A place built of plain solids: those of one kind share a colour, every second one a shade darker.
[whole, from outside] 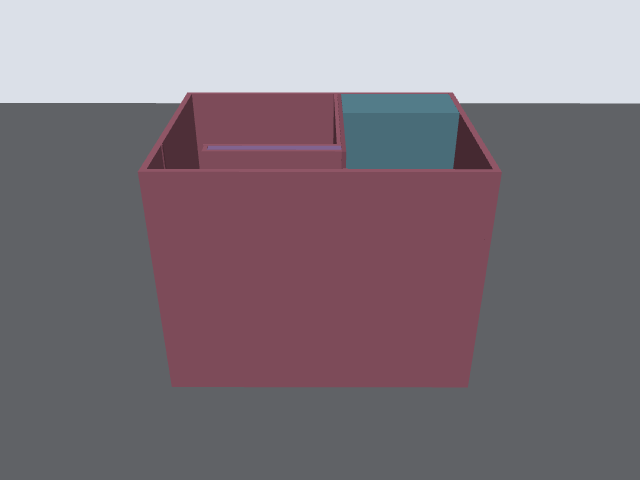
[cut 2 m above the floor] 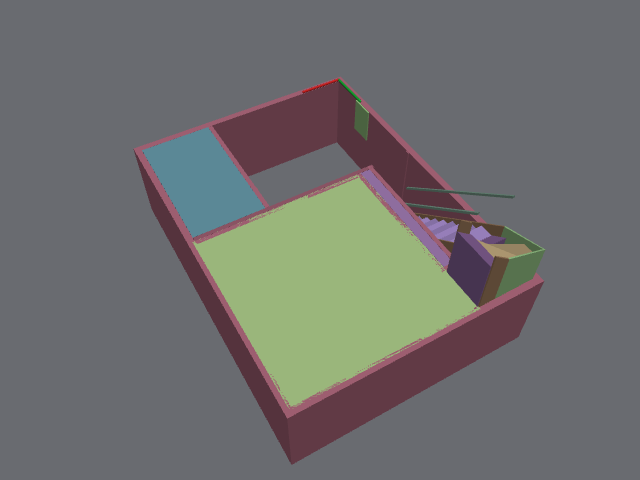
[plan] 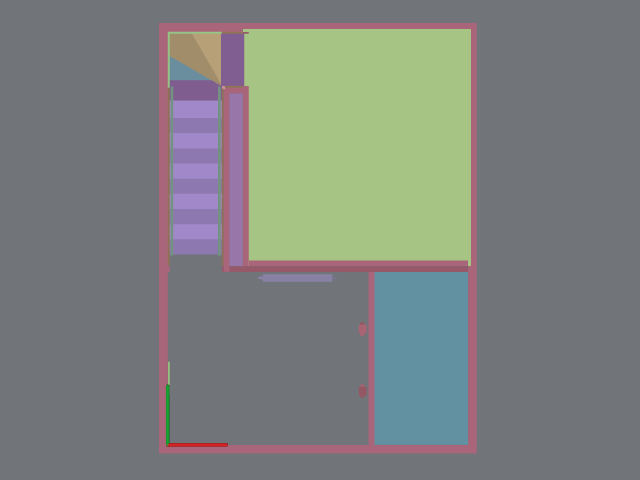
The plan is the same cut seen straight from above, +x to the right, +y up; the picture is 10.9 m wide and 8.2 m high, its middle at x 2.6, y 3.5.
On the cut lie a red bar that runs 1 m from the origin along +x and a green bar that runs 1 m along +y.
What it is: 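A lodging house's back stair, a dwelling of no particular year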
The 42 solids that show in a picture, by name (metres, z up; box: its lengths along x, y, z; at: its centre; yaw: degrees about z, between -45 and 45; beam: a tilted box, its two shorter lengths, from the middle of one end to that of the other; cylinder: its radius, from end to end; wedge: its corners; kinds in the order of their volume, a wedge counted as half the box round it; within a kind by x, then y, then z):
{
 "upper_1": {"box": [3.9, 4.05, 3.36], "at": [3.23, 5.08, 1.63]},
 "wall_1": {"box": [0.15, 7.36, 5.86], "at": [-0.07, 3.53, 2.88]},
 "wall_2": {"box": [0.033, 0.1, 5.86], "at": [0.02, 3.0, 2.88]},
 "wall_3": {"box": [0.1, 3.15, 5.86], "at": [1.0, 4.53, 2.88]},
 "wall_4": {"box": [0.43, 0.1, 5.86], "at": [1.17, 6.05, 2.88]},
 "wall_5": {"box": [0.1, 3.08, 5.86], "at": [1.33, 4.59, 2.88]},
 "wall_6": {"box": [0.1, 0.033, 5.86], "at": [1.33, 7.04, 2.88]},
 "wall_7": {"box": [5.43, 0.15, 5.86], "at": [2.56, -0.07, 2.88]},
 "wall_8": {"box": [5.43, 0.15, 5.86], "at": [2.56, 7.13, 2.88]},
 "wall_9": {"box": [4.21, 0.1, 5.86], "at": [3.03, 3.0, 2.88]},
 "wall_10": {"box": [3.75, 0.1, 5.86], "at": [3.26, 3.1, 2.88]},
 "wall_11": {"box": [0.1, 2.95, 2.78], "at": [3.48, 1.48, 1.34]},
 "wall_12": {"box": [0.15, 7.36, 5.86], "at": [5.21, 3.53, 2.88]},
 "beside_lower_1": {"box": [1.6, 2.95, 5.86], "at": [4.33, 1.48, 2.88]},
 "beside_box_1": {"box": [0.23, 2.95, 5.86], "at": [1.17, 4.53, 2.88]},
 "carriage_1": {"wedge": [[0.03, 3.3, -0.05], [0.03, 3.3, 0.01], [0.03, 6.23, -0.05], [0.03, 6.23, 2.35], [0.93, 3.3, -0.05], [0.93, 3.3, 0.01], [0.93, 6.23, -0.05], [0.93, 6.23, 2.35]]},
 "carriage_2": {"wedge": [[0.91, 6.13, -0.05], [0.91, 6.13, 2.86], [0.91, 7.03, -0.05], [0.91, 7.03, 2.86], [1.3, 6.13, -0.05], [1.3, 6.13, 3.17], [1.3, 7.03, -0.05], [1.3, 7.03, 3.17]]},
 "winder_bearer_1": {"box": [0.96, 0.9, 2.44], "at": [0.51, 6.58, 1.17]},
 "winder_riser_1": {"wedge": [[0.02, 6.65, -0.05], [0.02, 6.65, 2.6], [0.02, 7.04, -0.05], [0.02, 7.04, 2.6], [0.94, 6.12, -0.05], [0.94, 6.12, 2.6], [0.99, 7.04, -0.05], [0.99, 7.04, 2.6]]},
 "winder_riser_2": {"wedge": [[0.41, 7.04, -0.05], [0.41, 7.04, 2.8], [0.93, 6.13, -0.05], [0.93, 6.13, 2.8], [0.94, 6.13, -0.05], [0.94, 6.13, 2.8], [0.99, 7.04, -0.05], [0.99, 7.04, 2.8]]},
 "rail_1": {"wedge": [[0.05, 3.23, 1.06], [0.05, 3.23, 1.12], [0.05, 6.12, 3.36], [0.05, 6.12, 3.42], [0.1, 3.23, 1.06], [0.1, 3.23, 1.12], [0.1, 6.12, 3.36], [0.1, 6.12, 3.42]]},
 "rail_2": {"wedge": [[0.86, 3.23, 1.06], [0.86, 3.23, 1.12], [0.86, 6.12, 3.36], [0.86, 6.12, 3.42], [0.9, 3.23, 1.06], [0.9, 3.23, 1.12], [0.9, 6.12, 3.36], [0.9, 6.12, 3.42]]},
 "string_1": {"wedge": [[0.0, 3.06, -0.05], [0.0, 3.06, 0.12], [0.0, 6.1, -0.05], [0.0, 6.1, 2.54], [0.03, 3.06, -0.05], [0.03, 3.06, 0.12], [0.03, 6.1, -0.05], [0.03, 6.1, 2.54]]},
 "string_2": {"wedge": [[0.92, 3.06, -0.05], [0.92, 3.06, 0.12], [0.92, 6.08, -0.05], [0.92, 6.08, 2.53], [0.95, 3.06, -0.05], [0.95, 3.06, 0.12], [0.95, 6.08, -0.05], [0.95, 6.08, 2.53]]},
 "string_3": {"wedge": [[0.92, 7.02, -0.05], [0.92, 7.02, 3.16], [0.92, 7.06, -0.05], [0.92, 7.06, 3.16], [1.28, 7.02, -0.05], [1.28, 7.02, 3.45], [1.28, 7.06, -0.05], [1.28, 7.06, 3.45]]},
 "string_4": {"wedge": [[0.97, 6.1, -0.05], [0.97, 6.1, 3.2], [0.97, 6.13, -0.05], [0.97, 6.13, 3.2], [1.28, 6.1, -0.05], [1.28, 6.1, 3.45], [1.28, 6.13, -0.05], [1.28, 6.13, 3.45]]},
 "tread_1": {"wedge": [[0.02, 3.25, 0.11], [0.02, 3.25, 0.21], [0.02, 3.56, 0.11], [0.02, 3.56, 0.21], [0.94, 3.25, 0.11], [0.94, 3.25, 0.21], [0.94, 3.56, 0.11], [0.94, 3.56, 0.21]]},
 "tread_2": {"wedge": [[0.02, 3.51, 0.32], [0.02, 3.51, 0.42], [0.02, 3.82, 0.32], [0.02, 3.82, 0.42], [0.94, 3.51, 0.32], [0.94, 3.51, 0.42], [0.94, 3.82, 0.32], [0.94, 3.82, 0.42]]},
 "tread_3": {"wedge": [[0.02, 3.77, 0.52], [0.02, 3.77, 0.62], [0.02, 4.08, 0.52], [0.02, 4.08, 0.62], [0.94, 3.77, 0.52], [0.94, 3.77, 0.62], [0.94, 4.08, 0.52], [0.94, 4.08, 0.62]]},
 "tread_4": {"wedge": [[0.02, 4.03, 0.73], [0.02, 4.03, 0.83], [0.02, 4.33, 0.73], [0.02, 4.33, 0.83], [0.94, 4.03, 0.73], [0.94, 4.03, 0.83], [0.94, 4.33, 0.73], [0.94, 4.33, 0.83]]},
 "tread_5": {"wedge": [[0.02, 4.29, 0.94], [0.02, 4.29, 1.04], [0.02, 4.6, 0.94], [0.02, 4.6, 1.04], [0.94, 4.29, 0.94], [0.94, 4.29, 1.04], [0.94, 4.6, 0.94], [0.94, 4.6, 1.04]]},
 "tread_6": {"wedge": [[0.02, 4.55, 1.14], [0.02, 4.55, 1.24], [0.02, 4.85, 1.15], [0.02, 4.85, 1.25], [0.94, 4.55, 1.14], [0.94, 4.55, 1.24], [0.94, 4.85, 1.15], [0.94, 4.85, 1.25]]},
 "tread_7": {"wedge": [[0.02, 4.81, 1.35], [0.02, 4.81, 1.45], [0.02, 5.11, 1.35], [0.02, 5.11, 1.45], [0.94, 4.81, 1.35], [0.94, 4.81, 1.45], [0.94, 5.11, 1.35], [0.94, 5.11, 1.45]]},
 "tread_8": {"wedge": [[0.02, 5.07, 1.56], [0.02, 5.07, 1.66], [0.02, 5.37, 1.56], [0.02, 5.37, 1.66], [0.94, 5.07, 1.56], [0.94, 5.07, 1.66], [0.94, 5.37, 1.56], [0.94, 5.37, 1.66]]},
 "tread_9": {"wedge": [[0.02, 5.33, 1.76], [0.02, 5.33, 1.86], [0.02, 5.63, 1.76], [0.02, 5.63, 1.86], [0.94, 5.33, 1.76], [0.94, 5.33, 1.86], [0.94, 5.63, 1.76], [0.94, 5.63, 1.86]]},
 "tread_10": {"wedge": [[0.02, 5.58, 1.97], [0.02, 5.58, 2.07], [0.02, 5.89, 1.97], [0.02, 5.89, 2.07], [0.94, 5.58, 1.97], [0.94, 5.58, 2.07], [0.94, 5.89, 1.97], [0.94, 5.89, 2.07]]},
 "radiator_1": {"box": [1.19, 0.13, 0.69], "at": [2.21, 2.85, 0.43]},
 "string_turn_1": {"wedge": [[0.0, 6.1, -0.05], [0.0, 6.1, 2.54], [0.0, 7.06, -0.05], [0.0, 7.06, 2.86], [0.03, 6.1, -0.05], [0.03, 6.1, 2.54], [0.03, 7.02, -0.05], [0.03, 7.02, 2.86]]},
 "string_turn_2": {"wedge": [[0.0, 7.06, -0.05], [0.0, 7.06, 2.86], [0.03, 7.02, -0.05], [0.03, 7.02, 2.86], [0.92, 7.02, -0.05], [0.92, 7.02, 3.16], [0.92, 7.06, -0.05], [0.92, 7.06, 3.16]]},
 "coat_pegs_1": {"box": [0.14, 0.15, 0.84], "at": [3.33, 0.92, 1.14]},
 "coat_pegs_2": {"box": [0.14, 0.15, 0.87], "at": [3.33, 1.98, 1.12]},
 "wall_mirror_1": {"box": [0.034, 0.56, 0.9], "at": [0.02, 1.14, 1.59]}
}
